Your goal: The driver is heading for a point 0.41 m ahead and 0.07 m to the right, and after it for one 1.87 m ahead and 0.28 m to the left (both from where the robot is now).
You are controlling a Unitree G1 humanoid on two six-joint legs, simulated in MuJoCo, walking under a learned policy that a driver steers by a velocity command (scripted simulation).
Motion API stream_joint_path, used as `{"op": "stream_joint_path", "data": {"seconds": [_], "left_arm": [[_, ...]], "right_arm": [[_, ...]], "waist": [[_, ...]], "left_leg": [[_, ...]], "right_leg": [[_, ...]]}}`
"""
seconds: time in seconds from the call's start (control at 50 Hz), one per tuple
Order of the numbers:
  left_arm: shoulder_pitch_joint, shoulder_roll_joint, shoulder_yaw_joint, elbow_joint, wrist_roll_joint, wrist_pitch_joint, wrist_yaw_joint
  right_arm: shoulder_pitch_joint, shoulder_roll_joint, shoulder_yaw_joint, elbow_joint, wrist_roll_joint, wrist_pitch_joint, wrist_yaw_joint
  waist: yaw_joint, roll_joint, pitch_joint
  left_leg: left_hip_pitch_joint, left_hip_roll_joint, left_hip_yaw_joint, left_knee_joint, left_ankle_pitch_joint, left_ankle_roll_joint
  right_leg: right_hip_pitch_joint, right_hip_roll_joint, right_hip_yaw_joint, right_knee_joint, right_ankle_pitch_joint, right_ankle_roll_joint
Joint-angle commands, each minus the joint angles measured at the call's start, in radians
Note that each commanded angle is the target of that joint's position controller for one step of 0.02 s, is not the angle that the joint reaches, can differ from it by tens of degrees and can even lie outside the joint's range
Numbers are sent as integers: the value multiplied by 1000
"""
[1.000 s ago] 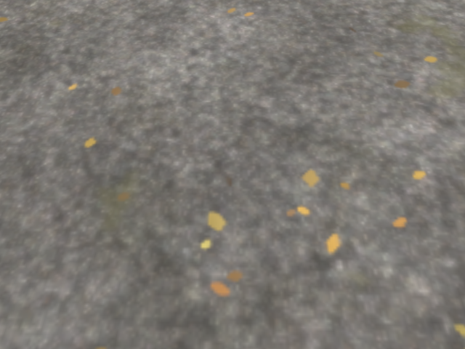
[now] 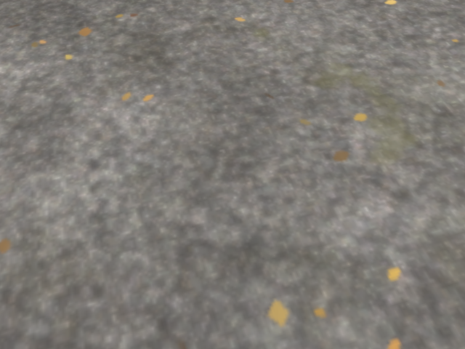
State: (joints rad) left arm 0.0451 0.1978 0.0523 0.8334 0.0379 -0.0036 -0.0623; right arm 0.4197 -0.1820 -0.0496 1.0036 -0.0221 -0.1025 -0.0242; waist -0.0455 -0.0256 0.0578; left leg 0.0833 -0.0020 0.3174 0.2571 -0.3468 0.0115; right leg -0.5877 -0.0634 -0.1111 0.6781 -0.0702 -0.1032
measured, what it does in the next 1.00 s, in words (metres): walks ahead: right foot, then left foot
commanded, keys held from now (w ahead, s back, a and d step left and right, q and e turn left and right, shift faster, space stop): w+e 0.30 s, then q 0.70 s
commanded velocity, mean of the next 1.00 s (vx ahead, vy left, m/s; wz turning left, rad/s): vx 0.26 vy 0.00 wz -0.02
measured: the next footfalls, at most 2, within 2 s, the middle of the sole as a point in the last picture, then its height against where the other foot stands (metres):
right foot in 0.08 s outside the picture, level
left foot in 0.58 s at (235, 343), level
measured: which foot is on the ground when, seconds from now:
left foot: down 0.00-0.10, up 0.12-0.56, down 0.58-1.00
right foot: up 0.00-0.06, down 0.08-0.58, up 0.60-1.00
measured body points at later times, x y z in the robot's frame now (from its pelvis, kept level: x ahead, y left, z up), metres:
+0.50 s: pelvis +0.26 -0.04 +0.01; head +0.29 -0.06 +0.45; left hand +0.32 +0.22 -0.12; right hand +0.36 -0.30 -0.12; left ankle +0.44 +0.05 -0.69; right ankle +0.15 -0.07 -0.73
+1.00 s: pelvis +0.35 -0.05 +0.00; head +0.39 -0.03 +0.45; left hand +0.47 +0.22 -0.13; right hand +0.44 -0.33 -0.11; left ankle +0.43 +0.01 -0.73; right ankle +0.38 -0.21 -0.69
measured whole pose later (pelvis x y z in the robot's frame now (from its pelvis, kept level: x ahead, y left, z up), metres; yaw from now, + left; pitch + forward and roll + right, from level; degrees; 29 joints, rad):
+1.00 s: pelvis +0.35 -0.05 +0.00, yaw +3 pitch +1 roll -1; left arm 0.16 0.26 0.04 0.81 0.02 0.04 0.04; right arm 0.25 -0.27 -0.08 0.81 -0.02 0.04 0.00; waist -0.04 -0.01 0.04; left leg -0.35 -0.14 -0.14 0.40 -0.06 0.09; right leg -0.46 0.01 0.09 0.87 -0.38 0.04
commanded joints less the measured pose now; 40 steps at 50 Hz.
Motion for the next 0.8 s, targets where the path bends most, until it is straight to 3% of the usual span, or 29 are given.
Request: {"op": "stream_joint_path", "data": {"seconds": [0.02,0.06,0.08,0.1,0.12,0.14,0.16,0.18,0.2,0.24,0.3,0.38,0.42,0.48,0.52,0.56,0.58,0.6,0.62,0.64,0.66,0.68,0.7,0.72,0.8], "left_arm": [[-15,63,15,-66,5,-10,4],[148,99,36,-23,5,-19,14],[297,140,58,23,15,-29,27],[361,251,88,28,25,-33,41],[350,320,100,3,-4,-21,43],[330,289,91,12,-16,-9,51],[280,241,78,14,-25,-11,57],[228,197,67,8,-26,-18,60],[199,172,58,5,-36,-27,64],[203,160,49,0,-42,-50,63],[268,197,55,10,-41,-64,59],[337,162,34,35,-37,-66,64],[358,153,24,46,-32,-67,69],[365,149,14,60,-19,-65,79],[339,156,11,63,-10,-64,90],[289,190,21,57,-13,-61,104],[252,209,26,47,-23,-59,106],[242,202,23,5,-31,-64,108],[415,92,7,2,-50,-56,98],[407,135,4,27,-9,-38,94],[327,156,11,16,-4,-28,90],[275,160,13,3,1,-22,87],[242,159,14,-12,1,-9,85],[252,147,11,-18,2,8,83],[245,123,4,-30,-5,35,89]], "right_arm": [[26,-180,-37,-34,-3,9,-13],[19,-210,-45,-41,-2,31,-10],[3,-211,-45,-58,2,37,-4],[20,-122,-26,-109,13,36,5],[-39,-129,-30,-185,15,24,22],[-168,-164,-35,-208,7,14,27],[-175,-148,-27,-215,16,1,30],[-147,-143,-28,-194,12,-1,27],[-130,-143,-29,-191,-9,15,25],[-104,-131,-27,-190,-29,51,32],[-183,-121,-23,-227,-28,73,39],[-262,-109,-9,-245,-17,72,41],[-298,-98,2,-251,-6,68,42],[-329,-103,9,-247,2,60,39],[-277,-124,6,-227,-1,52,36],[-128,-168,-12,-179,-5,39,28],[-33,-177,-18,-152,-8,27,24],[51,-247,-36,-144,-13,21,18],[-15,-314,-48,-165,-1,33,24],[-54,-275,-48,-183,43,47,35],[-131,-229,-40,-207,40,60,34],[-184,-179,-26,-219,31,75,33],[-189,-164,-22,-218,27,84,28],[-179,-167,-23,-211,24,91,24],[-159,-221,-45,-217,10,98,25]], "waist": [[44,125,3],[109,128,-97],[181,76,-179],[172,-84,-279],[146,-167,-336],[158,-8,-205],[121,12,-107],[70,62,-54],[36,57,-42],[12,34,-68],[27,12,-51],[58,-22,-35],[81,-45,-46],[101,-58,-47],[73,-64,-54],[3,-58,-88],[-58,-22,-119],[-79,77,-213],[57,278,-323],[46,136,-361],[48,79,-218],[60,27,-129],[64,35,-82],[73,66,-79],[66,99,-125]], "left_leg": [[32,291,-49,96,988,102],[24,290,-37,379,1080,96],[-106,270,-23,625,905,65],[-448,189,-33,956,281,21],[-751,-17,-208,1209,-217,-25],[-868,56,-324,1195,-108,-13],[-848,93,-326,1115,-10,-5],[-778,124,-331,1017,31,-6],[-714,137,-337,962,38,-17],[-650,136,-333,909,45,-40],[-702,129,-314,809,122,-65],[-707,103,-272,614,257,-51],[-666,79,-251,515,324,-25],[-611,39,-235,397,357,14],[-540,2,-244,353,291,48],[-425,-43,-251,275,239,84],[-311,-30,-268,148,393,104],[-114,145,-472,197,869,164],[104,408,-807,239,1392,377],[36,381,-844,162,1167,397],[-98,331,-759,120,916,375],[-212,272,-699,70,732,330],[-285,228,-655,38,639,294],[-337,189,-625,16,559,269],[-362,137,-618,2,388,234]], "right_leg": [[70,76,-64,-41,-129,-52],[257,149,-71,-101,-198,-98],[481,142,-10,-191,-166,-134],[772,-131,366,-213,-248,-222],[897,-300,873,-386,-207,-346],[826,-267,718,-414,-162,-303],[694,-239,592,-423,-70,-266],[580,-180,495,-435,55,-217],[507,-131,424,-442,142,-194],[460,-85,369,-446,246,-187],[441,-54,350,-466,255,-176],[503,-31,234,-420,660,-82],[538,-25,194,-410,714,-40],[600,-44,164,-392,720,-20],[627,-75,157,-328,808,-16],[657,-85,151,-152,888,-8],[625,-51,120,22,773,6],[464,38,75,321,377,31],[166,220,74,634,-545,82],[140,159,180,676,-493,77],[94,126,182,687,-440,86],[78,94,178,625,-403,91],[84,73,173,568,-382,101],[123,69,165,520,-357,111],[134,78,151,406,-318,139]]}}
